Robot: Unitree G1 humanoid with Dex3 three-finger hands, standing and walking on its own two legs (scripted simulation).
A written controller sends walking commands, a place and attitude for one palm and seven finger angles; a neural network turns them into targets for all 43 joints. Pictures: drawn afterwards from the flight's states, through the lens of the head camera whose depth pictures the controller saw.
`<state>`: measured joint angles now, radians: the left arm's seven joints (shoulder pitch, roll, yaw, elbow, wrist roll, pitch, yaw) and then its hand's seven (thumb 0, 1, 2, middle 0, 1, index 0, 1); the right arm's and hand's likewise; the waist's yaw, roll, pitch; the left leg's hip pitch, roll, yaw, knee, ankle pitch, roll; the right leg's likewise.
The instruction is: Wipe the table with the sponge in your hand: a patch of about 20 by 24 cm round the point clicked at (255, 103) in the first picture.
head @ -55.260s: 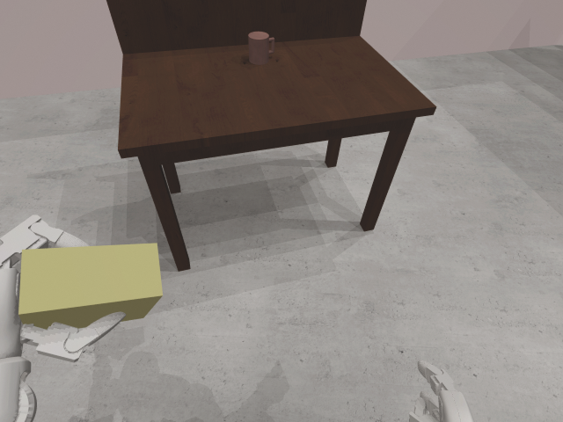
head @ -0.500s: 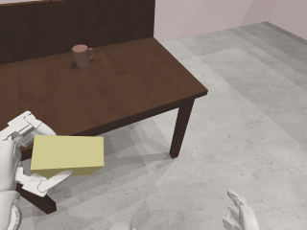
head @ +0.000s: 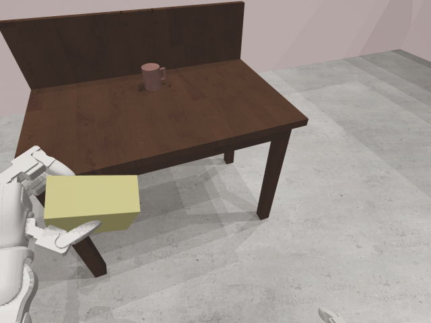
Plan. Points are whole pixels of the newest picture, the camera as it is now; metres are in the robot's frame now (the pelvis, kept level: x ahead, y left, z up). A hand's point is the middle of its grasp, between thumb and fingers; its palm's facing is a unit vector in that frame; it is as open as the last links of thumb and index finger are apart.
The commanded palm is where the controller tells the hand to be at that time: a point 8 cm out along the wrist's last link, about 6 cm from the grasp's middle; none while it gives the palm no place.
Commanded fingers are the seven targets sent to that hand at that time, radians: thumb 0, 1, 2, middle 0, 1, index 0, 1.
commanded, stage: stop stepping back and stand still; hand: left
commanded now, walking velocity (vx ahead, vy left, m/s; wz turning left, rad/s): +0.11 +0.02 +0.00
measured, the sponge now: (106, 205) +0.25 +0.19 +0.15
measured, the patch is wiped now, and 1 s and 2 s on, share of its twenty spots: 1.00 1.00 1.00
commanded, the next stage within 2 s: stand and wait in 0.98 s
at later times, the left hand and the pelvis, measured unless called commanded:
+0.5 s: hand (100, 218) +0.22 +0.18 +0.17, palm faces +0.22 -0.92 -0.32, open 9.9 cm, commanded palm +0.16 +0.25 +0.21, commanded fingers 0.00 0.10 1.30 -1.20 -1.60 -1.20 -1.60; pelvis -0.02 -0.02 +0.02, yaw -5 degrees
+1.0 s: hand (90, 195) +0.24 +0.20 +0.19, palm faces +0.28 -0.90 -0.34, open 9.9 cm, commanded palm +0.20 +0.25 +0.21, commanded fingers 0.00 0.10 1.30 -1.20 -1.60 -1.20 -1.60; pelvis +0.01 -0.01 +0.03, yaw -6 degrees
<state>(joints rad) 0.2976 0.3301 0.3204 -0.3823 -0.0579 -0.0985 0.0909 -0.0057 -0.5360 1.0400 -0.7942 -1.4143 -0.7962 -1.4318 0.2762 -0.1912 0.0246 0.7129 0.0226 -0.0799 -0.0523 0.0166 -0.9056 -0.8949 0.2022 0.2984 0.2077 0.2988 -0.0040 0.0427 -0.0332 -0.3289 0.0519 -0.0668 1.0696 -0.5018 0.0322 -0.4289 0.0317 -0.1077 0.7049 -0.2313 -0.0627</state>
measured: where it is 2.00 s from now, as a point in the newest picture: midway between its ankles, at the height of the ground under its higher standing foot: outside the picture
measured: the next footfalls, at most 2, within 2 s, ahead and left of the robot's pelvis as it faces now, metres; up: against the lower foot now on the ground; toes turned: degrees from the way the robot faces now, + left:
left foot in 0.12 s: +0.06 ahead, +0.10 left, +0.00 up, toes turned -6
right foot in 0.42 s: +0.05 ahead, -0.16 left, +0.00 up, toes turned -7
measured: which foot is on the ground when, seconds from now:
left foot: up 0.00-0.10, down 0.12-1.00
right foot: down 0.00-0.12, up 0.14-0.40, down 0.42-1.00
